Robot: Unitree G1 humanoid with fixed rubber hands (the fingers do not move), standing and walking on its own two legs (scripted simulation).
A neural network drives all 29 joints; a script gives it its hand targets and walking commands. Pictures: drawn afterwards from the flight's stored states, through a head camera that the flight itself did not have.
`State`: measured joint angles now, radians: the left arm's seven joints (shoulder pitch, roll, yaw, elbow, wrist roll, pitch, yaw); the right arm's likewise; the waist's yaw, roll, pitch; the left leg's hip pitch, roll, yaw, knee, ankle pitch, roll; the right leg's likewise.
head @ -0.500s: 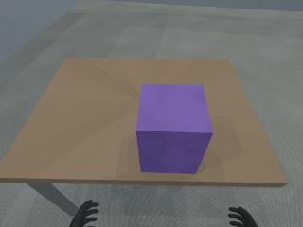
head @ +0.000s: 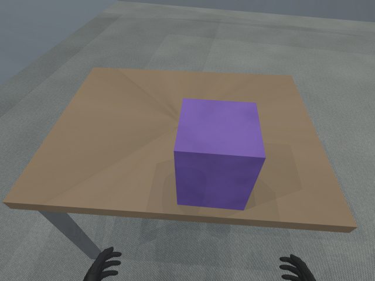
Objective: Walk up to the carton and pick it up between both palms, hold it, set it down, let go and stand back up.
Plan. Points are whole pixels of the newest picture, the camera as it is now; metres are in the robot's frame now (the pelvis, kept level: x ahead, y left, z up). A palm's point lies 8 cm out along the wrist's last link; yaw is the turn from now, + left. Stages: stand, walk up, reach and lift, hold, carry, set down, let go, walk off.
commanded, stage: let go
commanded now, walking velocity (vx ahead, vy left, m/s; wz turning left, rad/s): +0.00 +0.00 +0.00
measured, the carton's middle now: (214, 156) +0.44 -0.02 +0.00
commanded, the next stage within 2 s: stand in 0.02 s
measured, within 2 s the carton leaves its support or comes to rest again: neither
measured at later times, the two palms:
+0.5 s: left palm out of the picture +0.04 +0.27 -0.12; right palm out of the picture -0.01 -0.24 -0.12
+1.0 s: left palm out of the picture -0.04 +0.25 -0.14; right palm out of the picture -0.05 -0.23 -0.13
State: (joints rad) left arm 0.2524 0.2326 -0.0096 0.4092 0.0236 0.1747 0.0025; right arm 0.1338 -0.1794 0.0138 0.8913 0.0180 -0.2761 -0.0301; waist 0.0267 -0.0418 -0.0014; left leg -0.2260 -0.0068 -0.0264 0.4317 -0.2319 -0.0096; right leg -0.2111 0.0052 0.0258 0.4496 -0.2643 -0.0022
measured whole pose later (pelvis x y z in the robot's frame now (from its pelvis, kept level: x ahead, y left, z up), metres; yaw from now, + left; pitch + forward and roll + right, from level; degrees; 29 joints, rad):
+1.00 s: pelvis -0.03 +0.02 +0.00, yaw -4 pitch +0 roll +0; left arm 0.44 0.20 0.00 0.90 0.02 -0.01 0.02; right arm 0.36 -0.20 -0.04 0.96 -0.02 0.02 0.00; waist 0.00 -0.01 -0.02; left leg -0.25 0.00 0.03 0.46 -0.21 0.01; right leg -0.24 0.02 0.09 0.44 -0.20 0.03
